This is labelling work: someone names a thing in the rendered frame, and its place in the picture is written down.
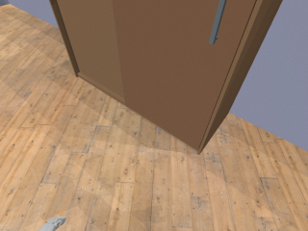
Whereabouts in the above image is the handle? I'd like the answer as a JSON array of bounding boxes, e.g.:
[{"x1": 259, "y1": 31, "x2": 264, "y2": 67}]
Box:
[{"x1": 209, "y1": 0, "x2": 227, "y2": 45}]

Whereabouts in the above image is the wardrobe door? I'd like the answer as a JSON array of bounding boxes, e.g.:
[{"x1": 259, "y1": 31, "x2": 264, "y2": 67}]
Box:
[
  {"x1": 57, "y1": 0, "x2": 124, "y2": 98},
  {"x1": 112, "y1": 0, "x2": 257, "y2": 150}
]

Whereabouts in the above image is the robot left hand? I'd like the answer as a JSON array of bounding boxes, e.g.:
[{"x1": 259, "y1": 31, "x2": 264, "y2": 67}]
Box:
[{"x1": 39, "y1": 217, "x2": 66, "y2": 231}]

